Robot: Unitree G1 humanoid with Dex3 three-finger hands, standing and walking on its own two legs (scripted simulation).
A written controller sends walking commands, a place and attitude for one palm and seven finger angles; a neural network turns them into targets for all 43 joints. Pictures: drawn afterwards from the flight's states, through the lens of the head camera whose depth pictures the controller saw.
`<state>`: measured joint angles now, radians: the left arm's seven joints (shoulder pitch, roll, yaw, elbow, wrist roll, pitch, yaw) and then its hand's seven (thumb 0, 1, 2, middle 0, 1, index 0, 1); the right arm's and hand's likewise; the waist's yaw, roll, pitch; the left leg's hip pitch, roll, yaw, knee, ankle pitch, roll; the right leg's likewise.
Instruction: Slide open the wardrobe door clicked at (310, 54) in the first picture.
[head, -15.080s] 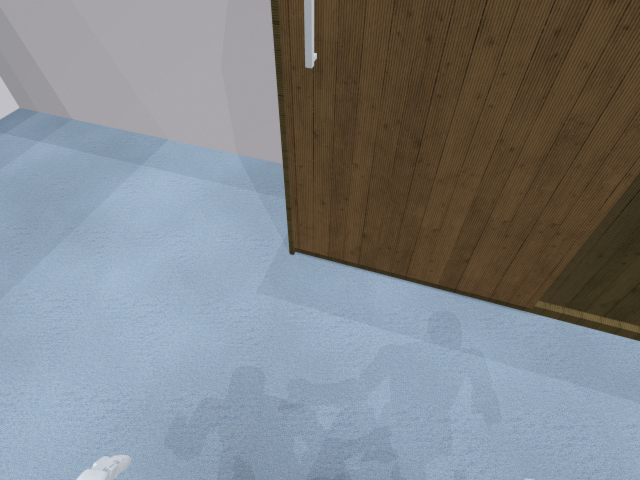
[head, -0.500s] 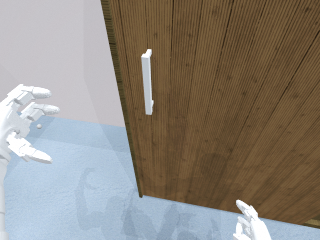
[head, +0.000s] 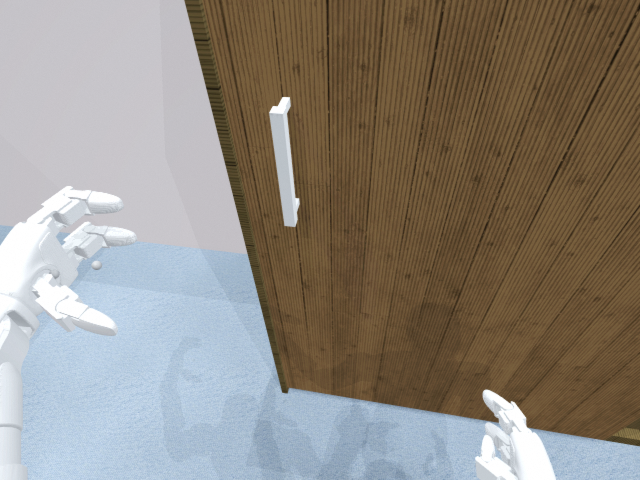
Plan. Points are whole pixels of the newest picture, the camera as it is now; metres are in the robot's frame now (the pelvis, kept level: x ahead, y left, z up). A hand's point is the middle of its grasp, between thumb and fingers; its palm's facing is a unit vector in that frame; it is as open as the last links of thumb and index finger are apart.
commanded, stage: move the hooked fingers beside the handle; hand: left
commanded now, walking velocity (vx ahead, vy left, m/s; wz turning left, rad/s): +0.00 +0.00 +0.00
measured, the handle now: (288, 166) +0.50 +0.11 +0.15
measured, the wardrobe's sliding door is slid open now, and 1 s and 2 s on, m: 0.00 0.00 0.00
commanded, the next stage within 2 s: none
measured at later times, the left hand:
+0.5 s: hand (135, 231) +0.33 +0.25 +0.17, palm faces -0.01 -1.00 -0.07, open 14.0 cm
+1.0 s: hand (182, 211) +0.38 +0.22 +0.16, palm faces -0.06 -1.00 -0.05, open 14.0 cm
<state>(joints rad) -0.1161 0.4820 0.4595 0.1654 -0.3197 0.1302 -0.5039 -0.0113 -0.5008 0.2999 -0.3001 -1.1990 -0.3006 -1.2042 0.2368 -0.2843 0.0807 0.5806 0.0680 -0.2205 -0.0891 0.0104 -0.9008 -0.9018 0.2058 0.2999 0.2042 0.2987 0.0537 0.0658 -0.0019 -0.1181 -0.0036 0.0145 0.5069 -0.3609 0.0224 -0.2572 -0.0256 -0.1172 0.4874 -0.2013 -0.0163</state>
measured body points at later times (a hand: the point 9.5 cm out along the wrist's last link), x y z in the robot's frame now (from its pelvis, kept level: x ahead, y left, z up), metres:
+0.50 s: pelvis +0.00 +0.00 +0.00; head +0.00 -0.02 +0.45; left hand +0.32 +0.31 +0.18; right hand +0.17 -0.24 -0.08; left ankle -0.05 +0.10 -0.74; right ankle +0.04 -0.11 -0.74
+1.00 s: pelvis +0.01 +0.00 +0.00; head +0.02 -0.01 +0.45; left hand +0.37 +0.27 +0.17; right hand +0.16 -0.24 -0.09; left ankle -0.05 +0.10 -0.74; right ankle +0.04 -0.11 -0.74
